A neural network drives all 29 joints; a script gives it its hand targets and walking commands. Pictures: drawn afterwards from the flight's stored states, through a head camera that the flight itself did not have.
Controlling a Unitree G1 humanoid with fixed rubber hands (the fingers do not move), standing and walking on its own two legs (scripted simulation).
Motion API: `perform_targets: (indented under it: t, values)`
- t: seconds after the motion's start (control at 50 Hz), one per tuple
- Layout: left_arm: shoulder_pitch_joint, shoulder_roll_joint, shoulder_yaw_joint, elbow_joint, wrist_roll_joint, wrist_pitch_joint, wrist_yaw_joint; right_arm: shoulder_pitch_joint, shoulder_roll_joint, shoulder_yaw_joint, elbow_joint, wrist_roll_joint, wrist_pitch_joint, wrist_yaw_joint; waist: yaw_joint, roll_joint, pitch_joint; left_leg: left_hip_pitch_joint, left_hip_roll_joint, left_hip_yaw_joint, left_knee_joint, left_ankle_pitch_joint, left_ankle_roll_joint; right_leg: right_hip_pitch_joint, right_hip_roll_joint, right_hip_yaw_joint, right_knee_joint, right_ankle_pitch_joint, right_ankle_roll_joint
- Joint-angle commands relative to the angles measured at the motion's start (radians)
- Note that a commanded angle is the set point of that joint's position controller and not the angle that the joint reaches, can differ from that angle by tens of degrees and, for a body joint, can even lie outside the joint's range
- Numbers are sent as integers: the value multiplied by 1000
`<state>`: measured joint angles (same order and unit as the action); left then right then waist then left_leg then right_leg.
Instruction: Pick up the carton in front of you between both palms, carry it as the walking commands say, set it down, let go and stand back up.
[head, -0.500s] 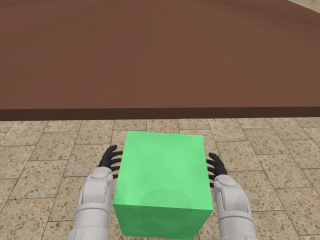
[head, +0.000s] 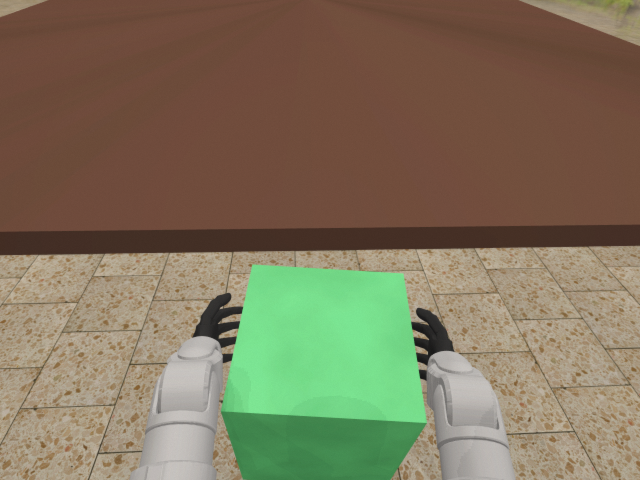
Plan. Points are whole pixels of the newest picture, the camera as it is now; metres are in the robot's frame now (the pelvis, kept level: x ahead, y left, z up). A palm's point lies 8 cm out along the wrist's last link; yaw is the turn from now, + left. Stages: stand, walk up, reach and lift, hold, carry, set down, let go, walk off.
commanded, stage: hold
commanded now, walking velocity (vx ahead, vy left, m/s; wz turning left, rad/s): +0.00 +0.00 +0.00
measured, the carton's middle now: (321, 379) +0.29 +0.01 -0.03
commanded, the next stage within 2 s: carry in 0.20 s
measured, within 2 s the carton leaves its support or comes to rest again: neither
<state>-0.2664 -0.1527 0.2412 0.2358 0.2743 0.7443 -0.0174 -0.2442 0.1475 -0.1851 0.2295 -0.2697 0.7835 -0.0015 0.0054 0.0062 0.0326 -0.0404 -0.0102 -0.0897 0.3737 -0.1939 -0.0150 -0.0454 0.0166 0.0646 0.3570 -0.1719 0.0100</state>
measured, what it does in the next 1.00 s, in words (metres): walks ahead: left foot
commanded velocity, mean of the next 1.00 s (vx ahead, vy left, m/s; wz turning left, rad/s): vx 0.42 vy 0.00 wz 0.00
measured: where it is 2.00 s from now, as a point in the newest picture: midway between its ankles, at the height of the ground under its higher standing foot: (299, 323)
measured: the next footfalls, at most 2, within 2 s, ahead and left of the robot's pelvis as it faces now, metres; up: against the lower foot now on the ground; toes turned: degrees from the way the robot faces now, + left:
left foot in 0.76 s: +0.19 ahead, +0.13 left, +0.00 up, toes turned +12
right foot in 1.08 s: +0.50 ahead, -0.05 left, +0.00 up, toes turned -10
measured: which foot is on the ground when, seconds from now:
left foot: down 0.00-0.60, up 0.62-0.74, down 0.76-1.00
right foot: down 0.00-0.78, up 0.80-1.00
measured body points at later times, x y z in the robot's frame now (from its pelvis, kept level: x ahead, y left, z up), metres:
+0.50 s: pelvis +0.03 +0.02 -0.01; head +0.00 +0.03 +0.44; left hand +0.34 +0.19 +0.07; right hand +0.34 -0.12 +0.07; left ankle +0.02 +0.13 -0.75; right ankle +0.03 -0.10 -0.73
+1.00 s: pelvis +0.28 +0.05 -0.01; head +0.29 +0.04 +0.44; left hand +0.57 +0.19 +0.07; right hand +0.56 -0.11 +0.06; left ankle +0.15 +0.12 -0.75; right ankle +0.34 -0.06 -0.71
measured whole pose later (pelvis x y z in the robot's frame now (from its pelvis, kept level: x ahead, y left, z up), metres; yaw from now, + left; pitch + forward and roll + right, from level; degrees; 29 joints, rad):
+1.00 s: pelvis +0.28 +0.05 -0.01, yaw +0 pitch +6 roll -1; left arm -0.19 -0.14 0.15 -0.34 0.09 1.21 0.09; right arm -0.18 0.14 -0.10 -0.34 -0.10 1.25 -0.10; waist -0.03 0.05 -0.12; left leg -0.07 0.04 0.19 0.34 -0.38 0.02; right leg -0.57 -0.05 -0.17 0.75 -0.32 0.00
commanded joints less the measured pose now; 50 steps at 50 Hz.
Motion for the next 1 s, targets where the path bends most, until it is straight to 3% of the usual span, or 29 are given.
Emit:
perform_targets:
  t: [0.0,0.1,0.12,0.16,0.18,0.22,0.3,0.34,0.36,0.38,0.4,0.44,0.46,0.5,0.52,0.54,0.58,0.62,0.64,0.66,0.7,0.72,0.74,0.76,0.78,0.8,0.86,0.94,0.98]
  values:
    - [-539,-925,-494,24,-241,-26,-247,-583,909,490,-41,210,-53,218,-25,-58,-232,-54,-74,6,-65,29,24,74,82,-2,-29,25,2]
    - [-512,-896,-482,86,-219,-16,-238,-585,922,477,5,236,-56,225,-15,-4,-184,-54,-77,26,-73,1,23,19,76,-5,-44,-8,-4]
    - [-576,-894,-476,57,-227,-29,-233,-630,931,490,13,247,-56,229,22,-46,-214,-31,-77,22,-65,-9,24,43,77,-16,-43,-34,9]
    - [-601,-955,-518,32,-268,-34,-237,-673,912,515,-34,260,-62,238,-23,-30,-299,19,-75,21,-56,25,14,42,77,-23,-38,-16,7]
    - [-621,-911,-525,6,-261,-31,-228,-748,940,551,-90,304,-66,231,1,-61,-269,-110,99,49,38,-144,4,-105,-124,13,4,-246,-12]
    - [-664,-892,-553,-69,-267,-6,-213,-724,932,537,-39,302,-42,228,0,-30,-231,-322,24,56,101,-490,19,-95,-128,86,-44,-620,-39]
    - [-552,-893,-618,-94,-292,63,-181,-691,917,616,-123,364,13,213,1,-159,-289,-277,0,157,199,-198,-18,-171,-221,186,-80,-525,-95]
    - [-529,-903,-657,-134,-340,113,-169,-666,914,651,-187,401,68,202,2,-90,-318,-50,-1,161,59,-263,1,-358,-132,32,26,-503,-48]
    - [-606,-878,-716,-229,-368,145,-166,-652,922,657,-171,422,88,198,-18,54,-348,-43,63,36,-13,-385,31,-368,-78,-42,129,-500,-28]
    - [-682,-903,-752,-278,-434,167,-164,-707,880,687,-256,447,112,177,-32,255,-334,-31,229,-220,-142,-572,104,-467,15,-174,369,-336,19]
    - [-634,-879,-758,-316,-454,207,-160,-655,894,683,-294,462,148,170,-32,265,-289,-59,308,-311,-210,-619,140,-536,-36,-166,451,-283,14]
    - [-658,-875,-799,-320,-538,272,-156,-697,831,710,-368,486,207,142,-33,124,-253,-49,297,-302,-201,-437,189,-547,-43,-159,338,-375,2]
    - [-625,-887,-795,-334,-544,303,-151,-715,815,725,-441,505,236,136,-29,178,-285,-22,271,-208,-145,-287,187,-480,-45,-169,240,-326,-2]
    - [-543,-878,-790,-375,-568,337,-144,-613,869,787,-419,537,291,132,-14,51,-353,-137,239,-83,-66,-277,134,-226,-18,-213,26,-104,-6]
    - [-595,-871,-829,-401,-596,359,-140,-553,846,732,-426,533,309,139,-24,100,-415,-156,176,33,1,-204,101,-80,-39,-213,5,-69,0]
    - [-531,-898,-804,-363,-596,388,-141,-583,841,738,-458,531,323,133,-18,76,-430,-240,162,72,116,-130,88,21,-98,-159,-14,-52,-24]
    - [-507,-862,-783,-464,-585,412,-138,-596,864,777,-572,557,374,141,9,-201,-430,-591,45,236,447,-160,26,278,-351,207,-14,-28,-171]
    - [-465,-863,-758,-474,-535,444,-114,-614,887,777,-559,605,415,155,32,-248,-295,-759,64,191,393,-374,35,222,-434,284,-55,-95,-236]
    - [-435,-922,-792,-452,-535,454,-112,-635,874,781,-581,631,425,160,40,-140,-267,-674,72,179,311,-390,28,121,-414,260,-71,-160,-245]
    - [-408,-876,-766,-436,-535,477,-110,-558,858,750,-540,607,438,171,16,-143,-259,-610,89,185,250,-268,20,70,-414,230,-85,-177,-202]
    - [-424,-906,-798,-524,-552,486,-127,-483,911,755,-525,604,432,168,-1,-142,-356,-305,49,284,15,-16,0,-47,-316,-59,17,-223,-84]
    - [-374,-885,-803,-518,-539,488,-135,-459,904,753,-509,577,441,166,-3,-19,-382,-17,42,274,17,-35,14,-257,-254,-140,74,-346,-46]
    - [-424,-919,-803,-599,-561,484,-139,-456,920,755,-552,576,435,168,-9,116,-377,141,150,115,-9,-102,68,-419,-174,-247,231,-254,0]
    - [-469,-923,-827,-574,-582,491,-143,-477,883,750,-555,571,437,161,-34,350,-341,281,346,-235,-98,18,157,-680,-68,-297,518,-283,35]
    - [-528,-877,-832,-638,-597,494,-142,-448,896,748,-558,555,432,154,-48,309,-325,380,392,-300,-60,255,250,-788,-53,-243,585,-403,29]
    - [-521,-874,-847,-652,-611,497,-142,-473,894,747,-610,569,438,141,-56,187,-316,407,400,-287,-39,446,245,-865,-68,-205,655,-434,15]
    - [-451,-856,-827,-642,-592,489,-148,-521,927,804,-679,583,431,121,-45,25,-371,405,381,-154,-68,373,221,-884,-101,-167,597,-345,-21]
    - [-323,-863,-793,-584,-541,478,-131,-460,884,802,-675,593,444,148,-30,86,-305,151,258,129,-109,295,148,-590,-54,-259,298,-75,-4]
    - [-297,-853,-788,-548,-515,476,-123,-459,858,833,-662,590,445,162,-25,99,-308,136,224,203,-19,551,124,-462,22,-344,181,-53,-22]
